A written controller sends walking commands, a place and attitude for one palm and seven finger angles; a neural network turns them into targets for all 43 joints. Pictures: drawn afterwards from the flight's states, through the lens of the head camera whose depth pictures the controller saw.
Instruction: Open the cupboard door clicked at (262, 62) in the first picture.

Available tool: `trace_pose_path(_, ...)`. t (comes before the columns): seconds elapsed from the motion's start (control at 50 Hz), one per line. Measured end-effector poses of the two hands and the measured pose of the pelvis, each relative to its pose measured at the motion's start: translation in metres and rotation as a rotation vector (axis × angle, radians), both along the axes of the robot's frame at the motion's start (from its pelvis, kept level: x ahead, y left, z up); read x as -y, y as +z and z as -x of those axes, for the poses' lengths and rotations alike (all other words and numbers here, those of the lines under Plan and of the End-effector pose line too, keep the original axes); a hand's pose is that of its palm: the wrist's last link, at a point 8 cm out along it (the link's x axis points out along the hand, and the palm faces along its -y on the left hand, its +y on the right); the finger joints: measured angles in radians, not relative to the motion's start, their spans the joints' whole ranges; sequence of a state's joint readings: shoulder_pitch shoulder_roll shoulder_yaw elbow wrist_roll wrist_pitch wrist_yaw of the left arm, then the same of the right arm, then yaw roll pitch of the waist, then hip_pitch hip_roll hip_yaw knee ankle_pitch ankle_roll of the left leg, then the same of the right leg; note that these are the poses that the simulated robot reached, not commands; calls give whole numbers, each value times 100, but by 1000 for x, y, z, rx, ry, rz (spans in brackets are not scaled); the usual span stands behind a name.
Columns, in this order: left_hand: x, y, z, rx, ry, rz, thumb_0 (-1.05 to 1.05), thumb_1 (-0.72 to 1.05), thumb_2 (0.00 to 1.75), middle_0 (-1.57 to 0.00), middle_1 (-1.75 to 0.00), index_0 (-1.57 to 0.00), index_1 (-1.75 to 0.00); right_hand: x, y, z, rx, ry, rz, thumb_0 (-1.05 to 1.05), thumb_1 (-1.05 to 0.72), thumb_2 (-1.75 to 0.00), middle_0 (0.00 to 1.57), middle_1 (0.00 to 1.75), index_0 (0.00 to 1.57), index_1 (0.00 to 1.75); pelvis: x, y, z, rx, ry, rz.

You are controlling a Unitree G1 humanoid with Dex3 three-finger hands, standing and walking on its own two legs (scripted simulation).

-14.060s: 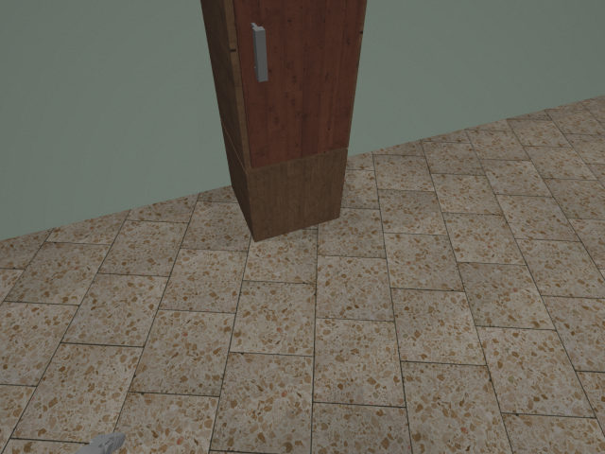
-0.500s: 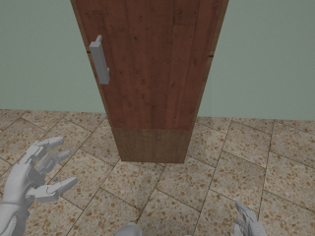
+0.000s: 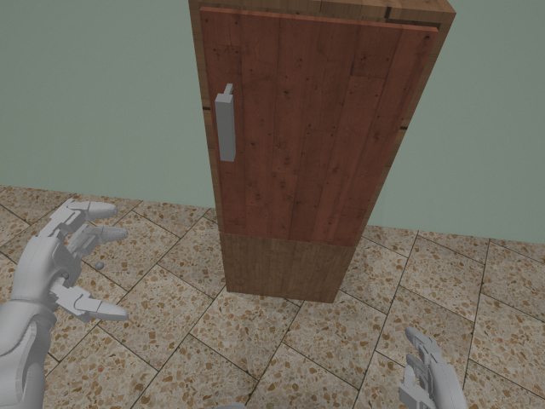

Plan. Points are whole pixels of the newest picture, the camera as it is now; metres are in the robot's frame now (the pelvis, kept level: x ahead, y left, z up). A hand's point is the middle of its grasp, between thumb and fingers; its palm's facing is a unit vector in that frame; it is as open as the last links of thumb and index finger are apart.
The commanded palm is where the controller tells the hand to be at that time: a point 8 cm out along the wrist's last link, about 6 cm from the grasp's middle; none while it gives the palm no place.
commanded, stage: raise the hand with hooked fingers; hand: left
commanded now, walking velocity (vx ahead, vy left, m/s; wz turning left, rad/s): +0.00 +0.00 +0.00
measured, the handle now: (228, 122) +0.59 +0.14 +0.10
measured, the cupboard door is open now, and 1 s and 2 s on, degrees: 0 0 0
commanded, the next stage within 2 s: move the hooked fingers beside the handle in 0.78 s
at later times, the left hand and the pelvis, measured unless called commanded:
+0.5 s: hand (108, 240) +0.29 +0.25 +0.11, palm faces +0.00 -1.00 -0.02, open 13.9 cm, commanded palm +0.26 +0.30 +0.12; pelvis +0.00 -0.02 +0.02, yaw +0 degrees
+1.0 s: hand (125, 235) +0.30 +0.23 +0.12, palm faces +0.05 -1.00 +0.00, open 13.9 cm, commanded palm +0.28 +0.28 +0.12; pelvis +0.00 -0.05 +0.01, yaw +0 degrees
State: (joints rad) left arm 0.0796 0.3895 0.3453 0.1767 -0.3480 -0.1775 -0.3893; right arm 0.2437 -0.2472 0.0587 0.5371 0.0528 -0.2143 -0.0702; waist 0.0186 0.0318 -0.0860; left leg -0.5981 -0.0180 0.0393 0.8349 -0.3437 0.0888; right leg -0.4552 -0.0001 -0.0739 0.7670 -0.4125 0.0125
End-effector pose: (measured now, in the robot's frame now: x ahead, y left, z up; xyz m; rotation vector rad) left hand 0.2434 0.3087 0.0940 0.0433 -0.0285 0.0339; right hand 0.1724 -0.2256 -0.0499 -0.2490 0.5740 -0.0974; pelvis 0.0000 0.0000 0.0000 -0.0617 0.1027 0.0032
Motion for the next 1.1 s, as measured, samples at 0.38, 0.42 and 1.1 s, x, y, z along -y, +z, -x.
trace_pose_path(0.38, -11, 30, -29, -34, -20, 7, -1, -50, 30, -30, -120, -30, -120, 28, -2, 34, -104, -53, 28, 1, -90, -90, 20, 30, 20, 30, 12, 14, 3, 40, 3, -16)
trace_pose_path(0.42, -6, 27, -30, -57, -33, 13, -1, -50, 30, -30, -120, -30, -120, 34, -2, 36, -103, -63, 28, 1, -90, -90, 20, 30, 20, 30, 15, 15, 2, 37, -1, -19)
trace_pose_path(1.1, 19, 20, -50, -30, 26, 45, -1, -50, 30, -30, -120, -31, -120, 75, -14, 28, -137, -77, 27, 1, -90, -90, 20, 30, 20, 30, 51, 9, -2, 16, -5, -34)
